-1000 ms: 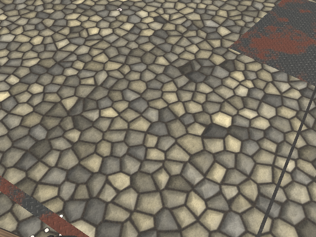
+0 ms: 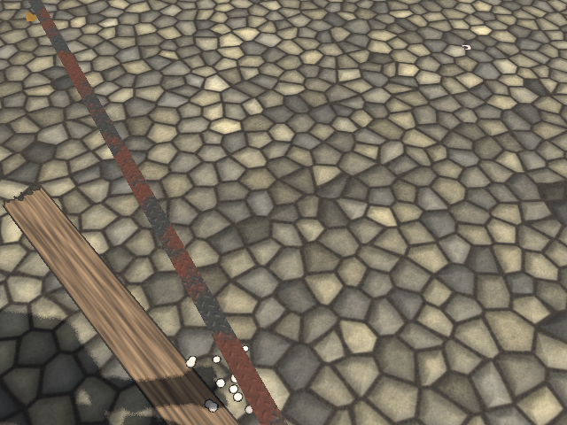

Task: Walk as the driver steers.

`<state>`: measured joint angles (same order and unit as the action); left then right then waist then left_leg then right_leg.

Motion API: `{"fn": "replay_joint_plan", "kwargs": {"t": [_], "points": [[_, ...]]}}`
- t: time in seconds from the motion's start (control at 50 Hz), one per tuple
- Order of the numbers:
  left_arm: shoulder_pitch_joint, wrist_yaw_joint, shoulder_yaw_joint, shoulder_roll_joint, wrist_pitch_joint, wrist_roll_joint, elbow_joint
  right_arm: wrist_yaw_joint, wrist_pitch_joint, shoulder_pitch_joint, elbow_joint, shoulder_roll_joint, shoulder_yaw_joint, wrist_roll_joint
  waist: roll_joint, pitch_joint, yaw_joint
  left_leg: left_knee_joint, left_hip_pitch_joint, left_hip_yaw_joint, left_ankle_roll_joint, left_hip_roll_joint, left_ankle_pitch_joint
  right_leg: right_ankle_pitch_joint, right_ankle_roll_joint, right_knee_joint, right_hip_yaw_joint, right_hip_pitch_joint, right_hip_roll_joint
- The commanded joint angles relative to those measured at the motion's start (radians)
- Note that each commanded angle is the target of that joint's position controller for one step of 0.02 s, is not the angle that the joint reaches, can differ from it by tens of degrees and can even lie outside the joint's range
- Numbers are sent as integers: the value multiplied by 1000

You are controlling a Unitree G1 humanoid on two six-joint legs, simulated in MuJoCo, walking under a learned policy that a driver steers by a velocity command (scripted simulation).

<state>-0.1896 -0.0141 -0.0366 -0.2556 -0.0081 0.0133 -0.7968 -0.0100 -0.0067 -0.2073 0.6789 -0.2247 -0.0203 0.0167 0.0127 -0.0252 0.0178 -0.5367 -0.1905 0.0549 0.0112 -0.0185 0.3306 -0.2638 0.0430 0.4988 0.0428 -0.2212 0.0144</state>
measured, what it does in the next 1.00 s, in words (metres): walks ahead: right foot, then left foot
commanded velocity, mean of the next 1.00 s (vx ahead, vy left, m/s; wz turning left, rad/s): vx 0.71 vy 0.00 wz -0.02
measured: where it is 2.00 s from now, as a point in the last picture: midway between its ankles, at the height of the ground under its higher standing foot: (317, 252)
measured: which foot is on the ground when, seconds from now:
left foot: down 0.00-0.36, up 0.38-0.84, down 0.86-1.00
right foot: down 0.00-0.08, up 0.10-0.36, down 0.38-0.88, up 0.90-1.00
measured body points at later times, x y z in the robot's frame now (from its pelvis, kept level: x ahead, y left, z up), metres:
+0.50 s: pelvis +0.13 -0.07 +0.00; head +0.14 -0.09 +0.45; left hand +0.19 +0.21 -0.11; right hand +0.23 -0.35 -0.12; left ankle +0.08 +0.07 -0.65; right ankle +0.12 -0.16 -0.74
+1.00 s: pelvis +0.53 -0.04 -0.01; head +0.55 -0.04 +0.44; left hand +0.57 +0.22 -0.14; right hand +0.61 -0.32 -0.13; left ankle +0.56 +0.02 -0.73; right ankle +0.39 -0.17 -0.62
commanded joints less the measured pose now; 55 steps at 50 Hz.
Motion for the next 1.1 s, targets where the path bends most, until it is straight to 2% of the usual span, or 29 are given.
{"fn": "replay_joint_plan", "kwargs": {"t": [0.02,0.06,0.1,0.12,0.16,0.22,0.28,0.3,0.34,0.36,0.38,0.4,0.42,0.44,0.46,0.5,0.62,0.74,0.8,0.84,0.86,0.88,0.9,0.92,0.94,0.96,1.0,1.04,1.1], "points": [[15,-8,-26,-100,-8,-3,41,-4,20,8,-62,-125,-31,-2,-66,23,-4,125,-53,100,39,90,-232,181,-5,-26,20,53,23],[13,-11,-27,-102,-5,-5,25,-3,22,3,-58,-124,-30,-2,-52,25,-4,123,-48,97,39,86,-248,191,-1,-28,22,59,26],[4,-9,-30,-99,-5,-19,11,-8,11,-88,-32,-191,-56,-20,-123,39,-44,210,10,187,106,117,279,-151,-5,118,-90,-61,-62],[64,-3,-32,-103,-17,-32,41,-9,9,-135,-24,-231,-67,-27,-181,-39,-77,315,12,353,175,219,556,-226,-17,216,-104,-221,-62],[183,10,-39,-122,-55,-68,110,-14,41,-174,-9,-248,-71,-28,-209,-182,-103,442,30,611,278,376,601,-281,-76,434,13,-495,35],[136,35,-34,-112,-103,-56,94,-11,76,-134,-21,-193,-61,-32,-128,-85,-72,397,198,456,230,334,312,-148,-112,375,28,-567,103],[117,57,-16,-83,-111,-39,76,2,73,-98,-40,-223,-71,-45,-150,-18,-54,378,42,223,182,220,144,-47,-76,173,-69,-259,40],[107,80,-19,-86,-58,48,80,22,68,-119,3,-252,-84,26,-164,-3,-41,380,-31,151,173,169,178,-60,-65,110,-147,-127,-21],[-51,73,-33,-113,-27,32,35,32,68,-99,10,-229,-83,14,-120,-7,40,290,-223,114,161,157,208,23,-60,62,-197,161,-56],[-218,59,-50,-152,-31,27,-14,31,72,-81,11,-201,-72,20,-42,23,125,107,-325,74,147,119,105,-34,-71,55,-174,345,-58],[-433,43,-73,-242,-46,40,-57,30,78,-17,-11,-132,-51,30,177,87,243,-317,-453,-39,113,18,43,-291,-99,-74,72,478,127],[-476,35,-76,-331,-62,46,-47,20,88,34,-91,-41,-28,8,366,101,224,-622,-658,47,96,-108,257,-732,-149,-345,629,442,349],[-298,32,-69,-294,-53,43,-16,20,85,-11,-91,-86,-33,-2,199,25,111,-750,-753,137,111,-50,114,-799,-214,-395,777,341,394],[-189,34,-57,-238,-53,30,13,29,81,-4,-75,-133,-42,5,82,-22,51,-748,-753,98,108,33,-9,-674,-208,-345,642,266,374],[-146,38,-46,-195,-60,21,19,43,79,-30,-50,-152,-44,17,37,-15,11,-678,-669,63,89,86,-70,-537,-191,-331,489,193,302],[-134,32,-30,-151,-74,21,17,64,60,-60,-16,-149,-40,38,75,-9,-15,-637,-575,9,45,120,-127,-412,-183,-383,337,105,213],[-282,38,-22,-126,-100,-5,-59,71,41,159,-77,-129,-22,24,30,-115,24,-427,-693,-69,-2,127,-304,-93,-232,-488,144,150,163],[-344,24,-15,-136,-110,-3,-117,80,51,334,-127,-98,5,15,33,-151,49,-109,-548,-156,64,85,-383,358,-224,-543,9,286,183],[-342,12,-20,-186,-102,11,-141,59,54,279,-111,-121,-2,20,91,-51,-6,-59,-337,-215,116,-23,-244,1055,-199,-334,-58,386,203],[-315,-3,-36,-241,-78,30,-151,33,57,-48,-12,-188,-33,17,135,134,-163,-51,3,-199,154,-85,-115,1286,-176,69,-80,362,216],[-267,-6,-33,-223,-74,30,-134,15,59,-278,59,-236,-55,26,98,239,-269,-45,312,-101,182,5,-63,1064,-167,382,-91,152,177],[-333,18,0,-70,-85,-5,-81,1,62,-356,82,-342,-89,56,-170,375,-197,24,616,355,256,295,390,343,-144,793,-84,-237,20],[-330,27,-2,-79,-102,-16,-73,16,68,-319,81,-324,-85,44,-227,421,-159,251,634,799,271,406,557,-176,-167,951,75,-429,-90],[-200,21,-14,-122,-101,-17,-44,20,71,-208,90,-264,-79,37,-131,205,-131,284,479,652,230,364,485,-64,-186,975,84,-526,-13],[-157,25,-8,-117,-102,-17,-35,23,82,-153,92,-198,-66,33,-26,99,-101,302,303,485,212,352,318,29,-185,912,66,-496,40],[-153,32,-4,-97,-92,-11,-42,23,92,-111,99,-166,-59,34,1,44,-59,333,178,372,183,317,220,51,-181,854,60,-450,72],[-193,53,4,-58,-53,13,-54,22,111,-107,132,-103,-36,25,-61,-6,4,397,16,204,135,266,133,60,-156,804,66,-370,108],[-131,66,7,-38,-25,14,-29,27,132,-129,165,-104,-36,2,-63,-75,20,449,-18,71,103,247,16,102,-138,781,52,-442,128],[3,70,17,-17,-23,8,30,28,153,-119,178,-82,-24,3,-51,-148,33,414,-80,-212,53,157,-699,247,-116,592,-67,-430,85]]}}
Velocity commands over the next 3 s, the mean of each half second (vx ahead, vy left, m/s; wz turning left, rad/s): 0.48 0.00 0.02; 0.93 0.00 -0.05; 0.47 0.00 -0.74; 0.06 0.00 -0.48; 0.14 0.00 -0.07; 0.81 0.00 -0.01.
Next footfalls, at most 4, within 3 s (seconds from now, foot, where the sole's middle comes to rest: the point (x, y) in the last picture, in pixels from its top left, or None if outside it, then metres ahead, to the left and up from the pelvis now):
0.38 right None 0.16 -0.16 -0.77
0.86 left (282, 388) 0.60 0.03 -0.77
1.28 right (341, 261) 0.99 -0.14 -0.77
1.78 left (303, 213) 1.17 -0.03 -0.77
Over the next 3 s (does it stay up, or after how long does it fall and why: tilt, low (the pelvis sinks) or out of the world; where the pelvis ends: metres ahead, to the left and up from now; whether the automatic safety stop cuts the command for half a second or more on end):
stays up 1.31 -0.23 -0.01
